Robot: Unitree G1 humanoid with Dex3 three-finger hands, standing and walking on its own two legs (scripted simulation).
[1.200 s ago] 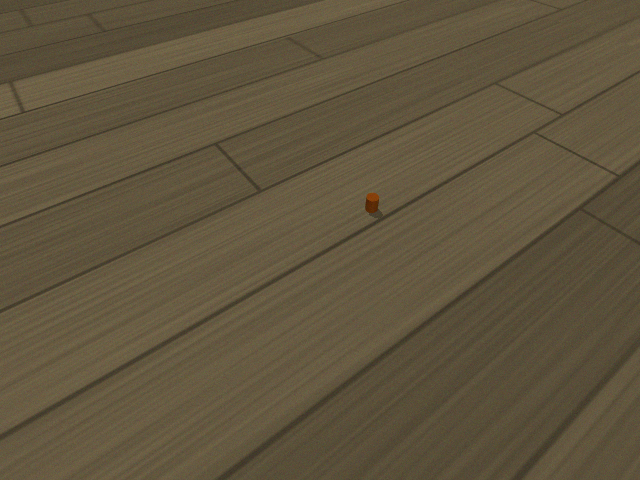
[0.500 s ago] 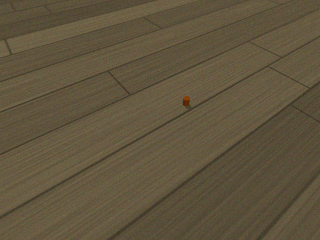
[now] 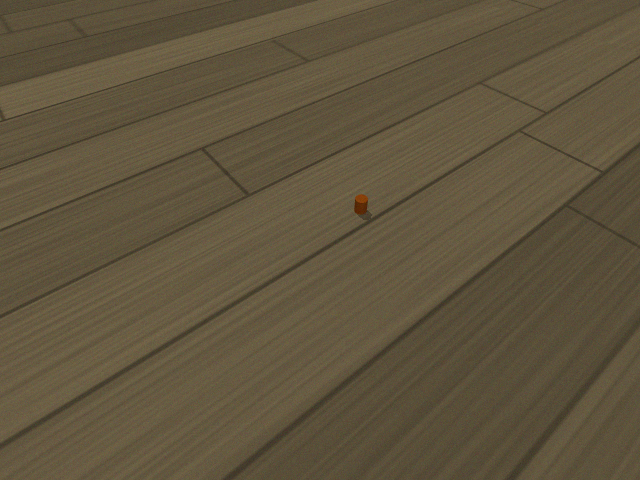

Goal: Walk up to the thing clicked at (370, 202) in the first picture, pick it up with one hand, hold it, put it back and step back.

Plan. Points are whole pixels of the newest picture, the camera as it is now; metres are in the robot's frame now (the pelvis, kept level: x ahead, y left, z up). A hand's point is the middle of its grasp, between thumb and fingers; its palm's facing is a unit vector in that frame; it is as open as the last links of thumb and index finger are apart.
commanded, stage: walk up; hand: left
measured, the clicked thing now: (361, 204) +1.35 -0.14 -0.74
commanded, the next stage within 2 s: none
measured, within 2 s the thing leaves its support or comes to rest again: neither
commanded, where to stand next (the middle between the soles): +0.93 -0.26 m, yaw -17 degrees
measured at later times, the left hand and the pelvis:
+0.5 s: hand (216, 440) +0.21 +0.17 -0.14, palm faces -0.14 -0.93 -0.35, open 7.4 cm; pelvis +0.15 -0.09 -0.01, yaw -10 degrees
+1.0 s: hand (288, 250) +0.57 +0.09 -0.13, palm faces -0.35 -0.85 -0.40, open 7.4 cm; pelvis +0.37 -0.14 -0.02, yaw -16 degrees
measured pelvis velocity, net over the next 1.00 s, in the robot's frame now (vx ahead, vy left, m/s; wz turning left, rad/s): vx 0.37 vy -0.14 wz -0.29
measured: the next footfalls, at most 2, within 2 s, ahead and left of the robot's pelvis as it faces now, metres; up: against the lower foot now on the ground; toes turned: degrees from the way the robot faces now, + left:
right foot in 0.22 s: +0.15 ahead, -0.21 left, +0.00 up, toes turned -10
left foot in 0.60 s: +0.38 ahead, +0.01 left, +0.00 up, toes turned -7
